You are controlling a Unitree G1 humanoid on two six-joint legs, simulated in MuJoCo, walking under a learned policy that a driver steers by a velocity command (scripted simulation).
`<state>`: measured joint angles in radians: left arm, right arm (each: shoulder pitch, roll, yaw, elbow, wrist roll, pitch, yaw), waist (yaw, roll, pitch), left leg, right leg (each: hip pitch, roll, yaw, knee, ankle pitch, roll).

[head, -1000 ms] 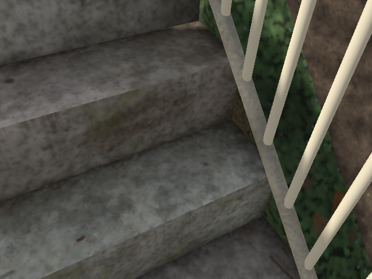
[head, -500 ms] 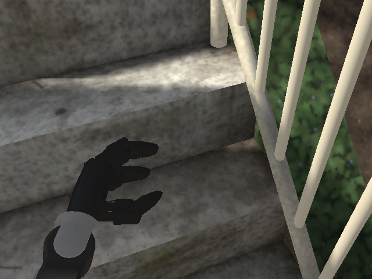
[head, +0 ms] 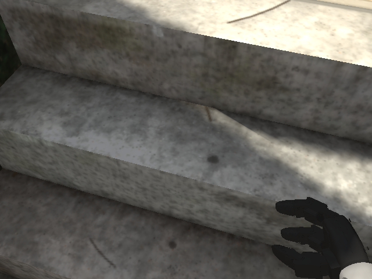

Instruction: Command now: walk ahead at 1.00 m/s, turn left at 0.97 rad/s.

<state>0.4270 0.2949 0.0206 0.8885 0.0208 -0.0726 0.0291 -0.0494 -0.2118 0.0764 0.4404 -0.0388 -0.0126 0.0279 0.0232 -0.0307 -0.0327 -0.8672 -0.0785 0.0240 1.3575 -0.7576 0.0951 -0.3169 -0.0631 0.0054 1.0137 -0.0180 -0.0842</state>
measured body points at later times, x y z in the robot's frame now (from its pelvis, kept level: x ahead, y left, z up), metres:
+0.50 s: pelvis +0.17 -0.05 +0.23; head +0.14 -0.06 +0.68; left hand +0.18 +0.20 +0.11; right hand +0.46 -0.24 +0.20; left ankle +0.12 +0.08 -0.28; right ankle +0.22 -0.12 -0.38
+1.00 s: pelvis +0.17 +0.04 +0.16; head +0.18 +0.05 +0.61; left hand +0.46 +0.24 +0.18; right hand +0.24 -0.20 +0.03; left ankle +0.16 +0.13 -0.58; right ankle +0.18 -0.12 -0.32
